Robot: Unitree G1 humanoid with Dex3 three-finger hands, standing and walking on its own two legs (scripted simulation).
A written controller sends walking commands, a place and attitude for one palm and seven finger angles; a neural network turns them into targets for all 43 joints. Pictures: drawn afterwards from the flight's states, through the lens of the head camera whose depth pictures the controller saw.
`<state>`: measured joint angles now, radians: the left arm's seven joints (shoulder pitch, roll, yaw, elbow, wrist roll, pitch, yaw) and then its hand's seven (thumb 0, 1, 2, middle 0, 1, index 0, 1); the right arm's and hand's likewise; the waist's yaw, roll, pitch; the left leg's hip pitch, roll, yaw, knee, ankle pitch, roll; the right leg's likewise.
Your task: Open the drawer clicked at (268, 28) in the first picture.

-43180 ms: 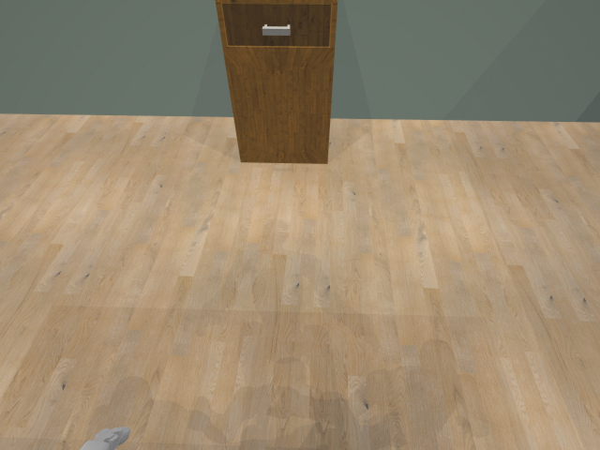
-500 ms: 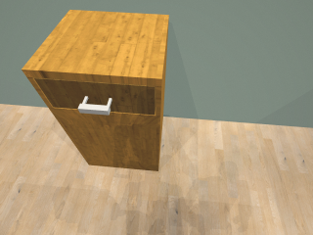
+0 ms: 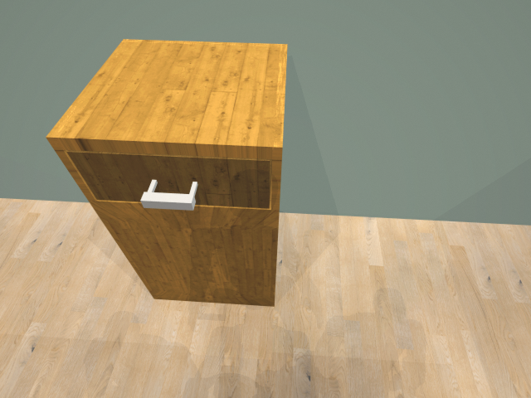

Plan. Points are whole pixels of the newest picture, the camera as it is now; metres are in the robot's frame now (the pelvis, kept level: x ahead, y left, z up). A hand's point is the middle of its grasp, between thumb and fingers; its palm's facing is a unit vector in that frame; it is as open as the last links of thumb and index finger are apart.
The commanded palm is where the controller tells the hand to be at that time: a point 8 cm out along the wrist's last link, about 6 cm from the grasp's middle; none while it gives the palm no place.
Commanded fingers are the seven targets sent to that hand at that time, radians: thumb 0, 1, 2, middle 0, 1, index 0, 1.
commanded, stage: look again from close up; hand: left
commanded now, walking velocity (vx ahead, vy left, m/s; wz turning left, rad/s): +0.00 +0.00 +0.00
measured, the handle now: (171, 193) +0.52 +0.25 -0.06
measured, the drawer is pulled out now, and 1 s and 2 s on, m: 0.00 0.00 0.00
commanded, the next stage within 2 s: shuffle to correct the standing spot in 0.36 s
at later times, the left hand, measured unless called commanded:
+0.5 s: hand out of the picture +0.03 +0.16 -0.17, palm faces +0.01 -0.97 -0.23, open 7.3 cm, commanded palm none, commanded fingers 0.00 0.90 0.90 -0.20 -0.30 -0.20 -0.30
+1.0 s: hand out of the picture +0.03 +0.20 -0.17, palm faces +0.03 -0.96 -0.27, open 7.4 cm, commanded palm none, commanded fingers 0.00 0.90 0.90 -0.20 -0.30 -0.20 -0.30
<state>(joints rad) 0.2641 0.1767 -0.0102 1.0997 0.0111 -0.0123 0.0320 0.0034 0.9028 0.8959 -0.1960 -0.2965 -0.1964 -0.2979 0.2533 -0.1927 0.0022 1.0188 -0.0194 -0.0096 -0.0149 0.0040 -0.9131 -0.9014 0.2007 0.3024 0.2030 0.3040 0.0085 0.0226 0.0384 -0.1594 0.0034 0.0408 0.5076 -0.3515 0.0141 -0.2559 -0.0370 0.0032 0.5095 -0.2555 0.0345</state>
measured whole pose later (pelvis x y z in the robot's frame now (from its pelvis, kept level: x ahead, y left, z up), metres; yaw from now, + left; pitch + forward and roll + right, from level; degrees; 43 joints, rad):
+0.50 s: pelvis +0.01 -0.02 +0.00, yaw -1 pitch -1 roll +1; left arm 0.24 0.16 0.00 1.10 0.00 -0.01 0.02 0.00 0.92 0.90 -0.20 -0.30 -0.20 -0.30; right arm 0.32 -0.16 0.02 1.10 -0.02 -0.02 -0.03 0.00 -0.91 -0.90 0.20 0.30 0.20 0.30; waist 0.00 0.03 0.04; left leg -0.10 0.02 0.05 0.45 -0.33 -0.01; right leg -0.23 -0.02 0.01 0.52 -0.27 0.01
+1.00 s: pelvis -0.01 +0.00 -0.01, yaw -3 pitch +1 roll +2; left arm 0.23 0.18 0.05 1.02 0.02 0.04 0.03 0.00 0.90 0.90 -0.20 -0.30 -0.20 -0.30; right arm 0.29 -0.18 -0.02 0.99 -0.03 0.03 -0.01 0.00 -0.91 -0.90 0.20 0.30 0.20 0.30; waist 0.03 0.00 0.05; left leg -0.20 -0.03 0.10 0.53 -0.34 0.04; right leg -0.37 -0.06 -0.05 0.80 -0.44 -0.02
